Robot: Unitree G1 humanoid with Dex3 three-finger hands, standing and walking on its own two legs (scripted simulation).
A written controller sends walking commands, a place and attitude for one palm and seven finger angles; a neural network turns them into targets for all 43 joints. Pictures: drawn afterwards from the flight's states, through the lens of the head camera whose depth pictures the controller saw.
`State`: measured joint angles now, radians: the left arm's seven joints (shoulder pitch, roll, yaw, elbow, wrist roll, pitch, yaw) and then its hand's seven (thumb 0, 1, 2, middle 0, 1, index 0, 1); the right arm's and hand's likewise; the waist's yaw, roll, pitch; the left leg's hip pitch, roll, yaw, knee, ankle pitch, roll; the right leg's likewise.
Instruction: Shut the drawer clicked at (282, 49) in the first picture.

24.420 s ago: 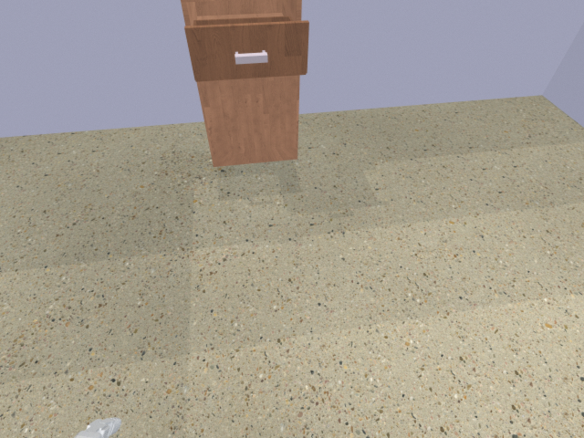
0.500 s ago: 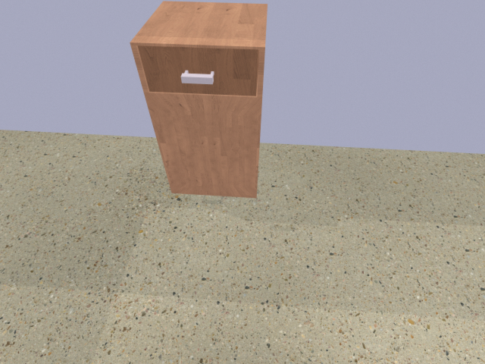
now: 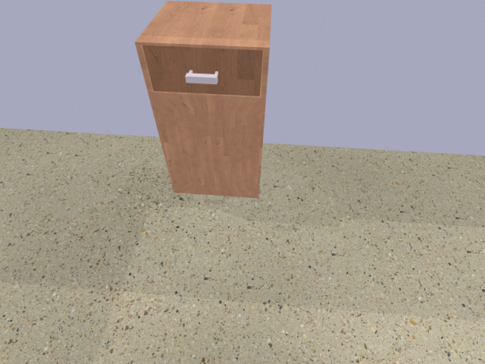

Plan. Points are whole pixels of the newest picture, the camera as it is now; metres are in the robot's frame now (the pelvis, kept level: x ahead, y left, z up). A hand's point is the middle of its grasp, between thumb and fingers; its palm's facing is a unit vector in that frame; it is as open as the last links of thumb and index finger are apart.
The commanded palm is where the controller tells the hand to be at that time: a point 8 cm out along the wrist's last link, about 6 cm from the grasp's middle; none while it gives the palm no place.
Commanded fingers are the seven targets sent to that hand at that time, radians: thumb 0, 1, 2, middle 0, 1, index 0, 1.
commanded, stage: look to check the result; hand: left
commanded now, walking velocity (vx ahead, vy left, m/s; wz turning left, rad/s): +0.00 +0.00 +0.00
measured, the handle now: (202, 75) +1.04 +0.20 -0.05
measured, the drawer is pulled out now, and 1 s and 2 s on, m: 0.00 0.00 0.00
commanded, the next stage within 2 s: stand and wait in 0.50 s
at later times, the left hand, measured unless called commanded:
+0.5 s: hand out of the picture +0.06 +0.19 -0.16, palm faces -0.01 -0.97 -0.24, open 7.4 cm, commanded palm none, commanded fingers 0.00 0.90 0.90 -0.20 -0.30 -0.20 -0.30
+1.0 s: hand out of the picture +0.09 +0.18 -0.16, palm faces -0.03 -0.97 -0.23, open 7.4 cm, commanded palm none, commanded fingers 0.00 0.90 0.90 -0.20 -0.30 -0.20 -0.30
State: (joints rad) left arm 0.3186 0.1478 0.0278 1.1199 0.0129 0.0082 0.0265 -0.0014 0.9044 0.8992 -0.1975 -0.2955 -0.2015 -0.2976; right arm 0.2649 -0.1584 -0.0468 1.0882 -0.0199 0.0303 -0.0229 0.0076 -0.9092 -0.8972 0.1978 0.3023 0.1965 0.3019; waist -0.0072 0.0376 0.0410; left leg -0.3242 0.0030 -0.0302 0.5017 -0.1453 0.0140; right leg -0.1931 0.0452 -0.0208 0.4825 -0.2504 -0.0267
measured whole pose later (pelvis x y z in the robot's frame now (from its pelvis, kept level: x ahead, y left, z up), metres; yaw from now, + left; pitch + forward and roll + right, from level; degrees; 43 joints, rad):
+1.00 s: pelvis +0.06 +0.00 +0.01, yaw -3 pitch -1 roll +0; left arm 0.22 0.18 0.01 1.14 0.01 -0.01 0.03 0.00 0.90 0.90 -0.20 -0.29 -0.20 -0.30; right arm 0.19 -0.19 -0.02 1.15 -0.02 0.00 -0.03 0.01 -0.91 -0.90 0.20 0.30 0.20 0.30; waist -0.01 0.01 0.05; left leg -0.18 0.00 0.03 0.39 -0.18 0.01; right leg -0.07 0.03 0.04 0.38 -0.28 -0.03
